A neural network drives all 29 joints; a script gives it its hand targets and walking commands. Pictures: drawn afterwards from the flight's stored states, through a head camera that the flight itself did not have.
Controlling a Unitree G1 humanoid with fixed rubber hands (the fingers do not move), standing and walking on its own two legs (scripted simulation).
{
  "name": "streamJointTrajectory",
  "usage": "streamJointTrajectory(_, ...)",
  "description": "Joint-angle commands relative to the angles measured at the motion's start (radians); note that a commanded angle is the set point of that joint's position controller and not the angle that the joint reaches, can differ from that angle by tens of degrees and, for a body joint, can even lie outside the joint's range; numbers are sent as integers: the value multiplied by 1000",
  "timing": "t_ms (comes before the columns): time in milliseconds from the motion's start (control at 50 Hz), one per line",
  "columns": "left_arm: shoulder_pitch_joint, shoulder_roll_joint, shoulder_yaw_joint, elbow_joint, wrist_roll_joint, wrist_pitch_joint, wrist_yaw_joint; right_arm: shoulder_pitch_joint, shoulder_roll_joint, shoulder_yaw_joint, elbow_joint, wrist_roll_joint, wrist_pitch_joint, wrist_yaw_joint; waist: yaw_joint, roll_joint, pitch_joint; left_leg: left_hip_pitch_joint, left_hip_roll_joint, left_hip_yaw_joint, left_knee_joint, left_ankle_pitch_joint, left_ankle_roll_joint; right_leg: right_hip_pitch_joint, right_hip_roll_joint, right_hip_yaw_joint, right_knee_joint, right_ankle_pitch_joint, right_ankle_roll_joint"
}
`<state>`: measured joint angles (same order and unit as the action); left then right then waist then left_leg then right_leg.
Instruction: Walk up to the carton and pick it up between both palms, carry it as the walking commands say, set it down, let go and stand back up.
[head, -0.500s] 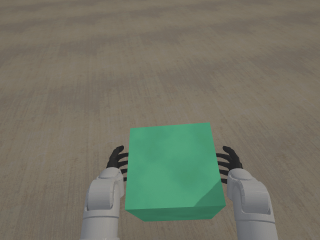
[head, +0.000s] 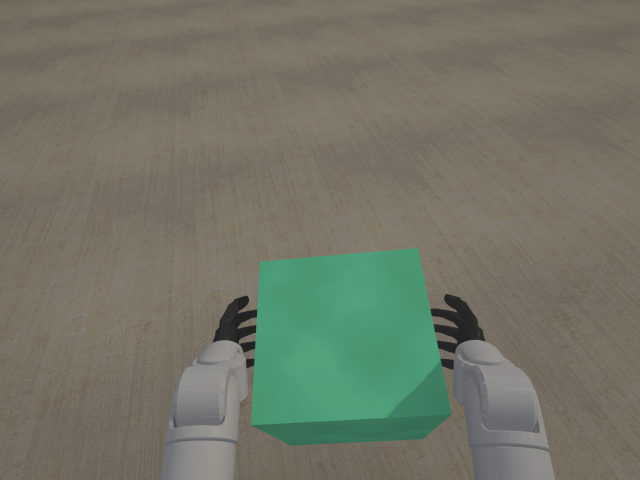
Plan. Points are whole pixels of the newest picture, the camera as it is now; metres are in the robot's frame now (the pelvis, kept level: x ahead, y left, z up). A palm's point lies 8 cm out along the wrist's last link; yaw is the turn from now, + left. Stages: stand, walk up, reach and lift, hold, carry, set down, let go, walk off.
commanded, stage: carry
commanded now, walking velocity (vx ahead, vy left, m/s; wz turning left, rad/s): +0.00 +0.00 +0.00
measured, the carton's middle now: (347, 357) +0.32 +0.00 -0.04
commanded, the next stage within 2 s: hold in 0.34 s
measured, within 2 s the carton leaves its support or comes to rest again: neither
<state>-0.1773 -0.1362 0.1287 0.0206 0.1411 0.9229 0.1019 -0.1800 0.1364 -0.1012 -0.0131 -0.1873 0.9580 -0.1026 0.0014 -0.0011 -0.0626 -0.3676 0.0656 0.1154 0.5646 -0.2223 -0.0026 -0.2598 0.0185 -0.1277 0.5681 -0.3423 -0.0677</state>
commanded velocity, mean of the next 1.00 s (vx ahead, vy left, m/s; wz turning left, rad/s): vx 0.00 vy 0.00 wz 0.00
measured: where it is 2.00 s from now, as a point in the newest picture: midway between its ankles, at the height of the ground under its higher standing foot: outside the picture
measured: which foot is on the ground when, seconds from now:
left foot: down 0.00-1.00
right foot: down 0.00-1.00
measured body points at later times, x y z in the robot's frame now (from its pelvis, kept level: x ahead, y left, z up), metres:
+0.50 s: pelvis +0.00 +0.00 +0.01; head -0.02 +0.01 +0.46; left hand +0.27 +0.14 +0.02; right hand +0.26 -0.16 +0.02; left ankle +0.04 +0.13 -0.73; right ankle -0.02 -0.08 -0.73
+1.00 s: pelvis -0.03 +0.06 +0.00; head -0.05 +0.07 +0.45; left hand +0.31 +0.16 +0.01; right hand +0.26 -0.13 +0.00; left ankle +0.04 +0.14 -0.73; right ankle -0.02 -0.08 -0.73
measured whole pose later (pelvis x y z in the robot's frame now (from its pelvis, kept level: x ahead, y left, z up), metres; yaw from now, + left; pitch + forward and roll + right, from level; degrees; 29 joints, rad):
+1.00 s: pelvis -0.03 +0.06 +0.00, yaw -7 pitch -6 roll +0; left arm -0.42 -0.20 0.38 0.54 0.34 0.56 0.07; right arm -0.40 0.14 -0.36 0.59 -0.38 0.57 0.03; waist 0.00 -0.01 0.05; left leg -0.24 -0.07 -0.03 0.53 -0.20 0.04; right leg -0.19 0.03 0.12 0.57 -0.29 0.00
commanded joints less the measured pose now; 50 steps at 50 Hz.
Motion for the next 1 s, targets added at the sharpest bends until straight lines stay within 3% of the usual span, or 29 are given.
streamJointTrajectory(0, -529, -830, -552, -131, -279, -56, -257, -531, 838, 537, -151, 307, -92, 247, 15, 19, -409, 183, 81, -94, -38, 316, 25, 127, -163, 123, -41, 540, 1)
streamJointTrajectory(80, -546, -832, -605, -238, -317, -49, -260, -583, 858, 609, -274, 355, -84, 250, 5, -9, -360, 200, 86, -91, -35, 199, 28, 73, -160, 122, -97, 406, 12)
streamJointTrajectory(120, -506, -834, -515, -55, -244, -59, -266, -535, 833, 502, -91, 282, -97, 251, 5, 6, -334, 124, 70, -87, -64, 114, 25, 86, -185, 156, -127, 276, -7)
streamJointTrajectory(140, -555, -870, -671, -364, -405, -25, -257, -617, 877, 664, -419, 451, -62, 244, 7, 39, -279, 138, 79, -87, -64, 110, 20, 43, -176, 156, -142, 259, 2)
streamJointTrajectory(160, -470, -799, -483, 27, -212, -46, -261, -508, 827, 473, 0, 255, -81, 248, 1, -28, -376, 166, 80, -113, -72, 161, 27, 101, -161, 147, -94, 332, -2)
streamJointTrajectory(180, -464, -825, -593, -179, -305, -48, -254, -500, 861, 570, -187, 343, -79, 245, 1, 34, -377, 201, 92, -90, -58, 165, 25, 83, -149, 118, -88, 294, 9)
streamJointTrajectory(220, -552, -797, -530, -86, -250, -90, -264, -475, 830, 460, -9, 233, -122, 250, 0, 30, -378, 206, 86, -85, -59, 194, 25, 79, -159, 120, -110, 326, 5)
streamJointTrajectory(260, -544, -879, -613, -206, -336, -76, -268, -597, 872, 592, -269, 358, -116, 249, 4, 1, -353, 183, 77, -93, -74, 148, 34, 76, -160, 127, -118, 268, 4)
streamJointTrajectory(300, -567, -849, -595, -216, -322, -70, -261, -559, 874, 577, -200, 336, -106, 245, 4, -43, -333, 182, 101, -106, -76, 212, 21, 33, -168, 134, -122, 333, 1)
streamJointTrajectory(320, -536, -852, -585, -161, -300, -49, -260, -598, 867, 574, -207, 334, -85, 243, 9, -15, -290, 155, 86, -113, -82, 133, 30, 45, -153, 142, -141, 249, 5)
streamJointTrajectory(340, -324, -779, -412, 293, -140, -107, -310, -265, 875, 332, 285, 125, -124, 244, -126, -172, -58, 296, -151, -157, -149, 126, 84, 68, -23, 290, -192, 444, 88)
streamJointTrajectory(400, -410, -849, -575, -117, -201, -255, -348, -324, 1021, 567, 22, 229, -291, 265, -3, -26, -373, 338, -180, -179, -130, 423, 64, 320, -28, 315, -121, 902, 101)
streamJointTrajectory(420, -459, -841, -590, -137, -218, -269, -348, -400, 1031, 578, -46, 273, -311, 263, -16, -73, -433, 353, -172, -184, -129, 449, 49, 368, -41, 324, -103, 1047, 121)
streamJointTrajectory(460, -407, -832, -535, -112, -197, -264, -330, -578, 1039, 679, -160, 344, -332, 275, 138, -84, -417, 297, -175, -188, -164, 414, 45, 392, -34, 332, -128, 939, 113)
streamJointTrajectory(480, -516, -854, -563, -103, -221, -271, -340, -588, 1023, 658, -109, 325, -323, 285, 84, -62, -415, 315, -175, -185, -160, 389, 31, 359, -27, 319, -140, 848, 105)
streamJointTrajectory(500, -528, -828, -560, -97, -193, -266, -330, -517, 1029, 621, 28, 307, -315, 279, 122, 43, -387, 311, -162, -164, -187, 334, 25, 359, -41, 339, -180, 720, 89)
streamJointTrajectory(520, -613, -819, -597, -125, -221, -283, -335, -562, 989, 606, 6, 266, -339, 291, 88, -14, -364, 378, -164, -156, -179, 288, 19, 224, 8, 290, -203, 495, 77)
streamJointTrajectory(540, -580, -821, -630, -103, -220, -267, -349, -595, 1032, 635, -34, 285, -350, 281, 117, 38, -316, 349, -169, -143, -194, 213, 15, 240, -2, 295, -224, 417, 78)
streamJointTrajectory(580, -545, -818, -563, -39, -211, -256, -354, -649, 1035, 661, -7, 290, -338, 295, 164, -60, -278, 371, -162, -137, -192, 205, 12, 202, 7, 283, -239, 360, 94)
streamJointTrajectory(600, -535, -842, -554, -4, -204, -236, -340, -605, 1027, 640, 55, 279, -328, 291, 146, -51, -269, 401, -171, -135, -194, 247, 12, 167, 20, 278, -248, 371, 78)
streamJointTrajectory(620, -536, -802, -461, 120, -160, -233, -359, -521, 986, 447, 228, 146, -293, 278, 7, -114, -131, 305, -157, -193, -187, 58, 57, 90, 22, 282, -233, 184, 77)
streamJointTrajectory(720, -688, -1044, -520, 267, -173, -251, -379, -704, 981, 378, 273, 156, -363, 324, -52, 50, -215, 424, -139, -207, -189, -68, 20, 1, 53, 234, -193, 4, 9)
streamJointTrajectory(800, -746, -1024, -319, 529, -64, -301, -348, -928, 898, 261, 463, 111, -433, 392, 14, 103, -77, 238, -80, -269, -268, -313, 34, 20, 66, 203, -77, -10, 16)
streamJointTrajectory(860, -703, -1087, -292, 582, -46, -351, -350, -1006, 946, 275, 415, 97, -483, 398, 10, 26, -220, 270, -89, -276, -183, -115, 7, 24, 54, 199, -91, 72, 15)
streamJointTrajectory(880, -762, -1116, -295, 585, -64, -358, -343, -1006, 914, 232, 472, 72, -482, 393, -49, 19, -196, 317, -72, -278, -173, -126, -6, -16, 38, 213, -110, 45, 8)
streamJointTrajectory(920, -697, -1080, -199, 647, 1, -376, -317, -979, 873, 172, 534, 44, -495, 408, 11, 47, -136, 290, -81, -292, -186, -122, 9, -56, 41, 223, -86, 42, -4)
streamJointTrajectory(940, -796, -1101, -259, 551, -52, -400, -316, -906, 955, 211, 545, 41, -498, 407, -20, 1, -234, 341, -79, -305, -170, -108, 2, -6, 59, 197, -82, 67, 4)
streamJointTrajectory(960, -732, -1090, -222, 614, 3, -406, -295, -996, 890, 227, 512, 63, -526, 420, 48, 73, -207, 345, -62, -333, -198, -113, -5, -64, 60, 215, -64, 61, 6)
streamJointTrajectory(980, -796, -1144, -275, 550, -41, -432, -288, -970, 895, 217, 500, 51, -546, 423, -35, 65, -289, 347, -83, -310, -142, -38, -11, -86, 57, 213, -75, 101, -6)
